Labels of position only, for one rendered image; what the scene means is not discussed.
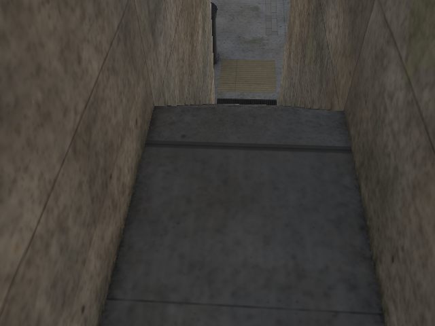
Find stairs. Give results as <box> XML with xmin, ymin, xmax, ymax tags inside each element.
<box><xmin>167</xmin><ymin>104</ymin><xmax>329</xmax><ymax>111</ymax></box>

